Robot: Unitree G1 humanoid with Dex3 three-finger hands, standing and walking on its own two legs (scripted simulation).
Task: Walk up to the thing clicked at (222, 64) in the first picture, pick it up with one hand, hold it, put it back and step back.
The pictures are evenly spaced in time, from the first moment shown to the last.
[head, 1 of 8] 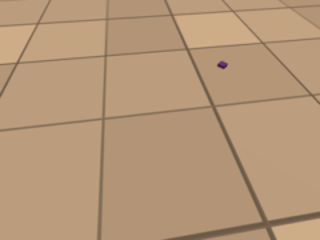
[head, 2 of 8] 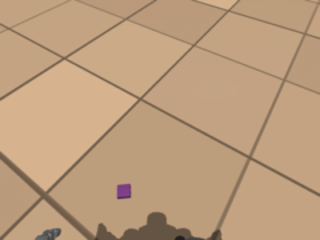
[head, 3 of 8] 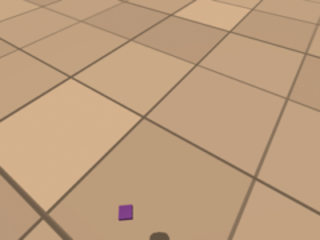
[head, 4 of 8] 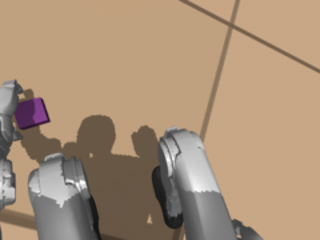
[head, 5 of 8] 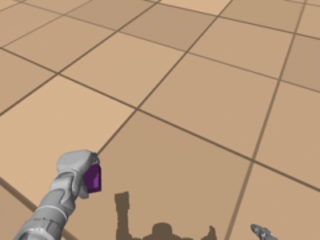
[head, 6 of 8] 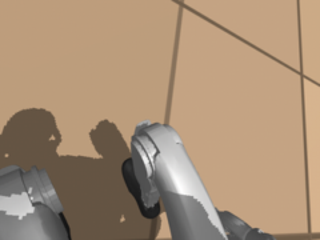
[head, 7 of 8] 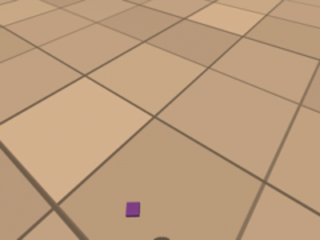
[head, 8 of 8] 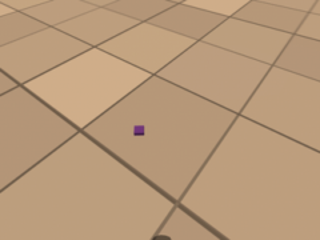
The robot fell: no
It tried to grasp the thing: yes
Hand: left
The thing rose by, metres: 0.69
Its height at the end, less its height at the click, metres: +0.00
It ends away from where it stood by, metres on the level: 0.01
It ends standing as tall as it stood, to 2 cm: yes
